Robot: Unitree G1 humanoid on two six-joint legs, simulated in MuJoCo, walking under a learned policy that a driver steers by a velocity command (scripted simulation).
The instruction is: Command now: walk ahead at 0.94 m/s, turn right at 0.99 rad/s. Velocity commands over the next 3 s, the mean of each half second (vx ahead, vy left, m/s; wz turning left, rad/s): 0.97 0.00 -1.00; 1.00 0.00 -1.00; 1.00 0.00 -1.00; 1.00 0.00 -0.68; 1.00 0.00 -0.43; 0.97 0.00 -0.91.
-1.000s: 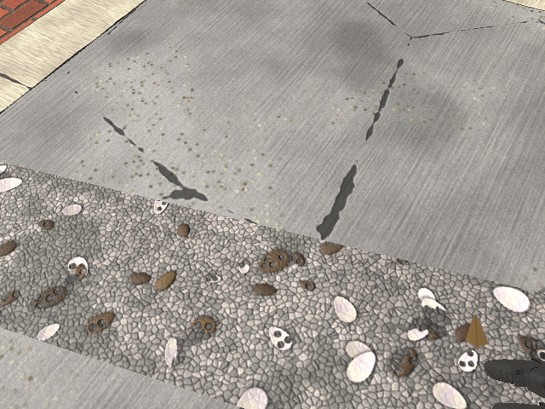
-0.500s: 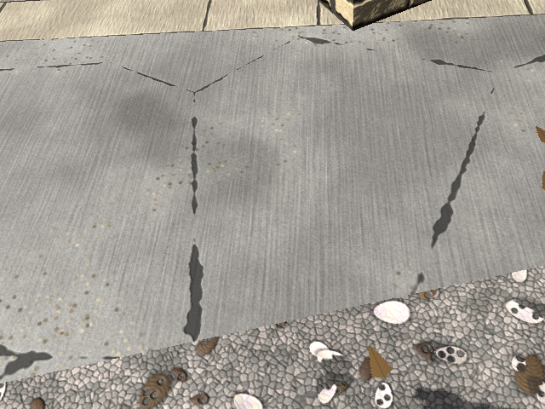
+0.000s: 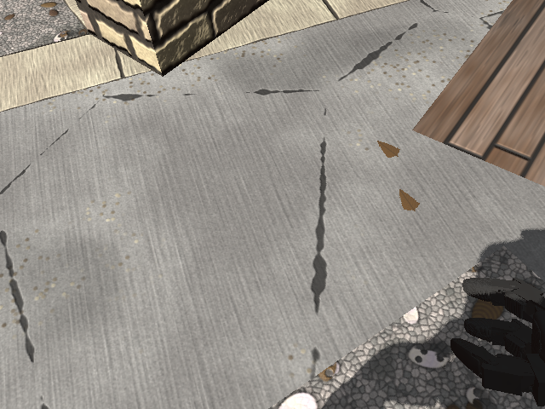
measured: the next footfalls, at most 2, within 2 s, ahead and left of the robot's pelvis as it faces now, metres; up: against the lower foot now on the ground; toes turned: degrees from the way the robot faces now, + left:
right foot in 0.40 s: +0.50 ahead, -0.19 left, +0.00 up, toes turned -28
left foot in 0.84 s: +0.97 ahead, -0.31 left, +0.00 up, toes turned -56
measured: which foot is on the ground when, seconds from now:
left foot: down 0.00-0.38, up 0.40-0.82, down 0.84-1.00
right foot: up 0.00-0.38, down 0.40-0.84, up 0.86-1.00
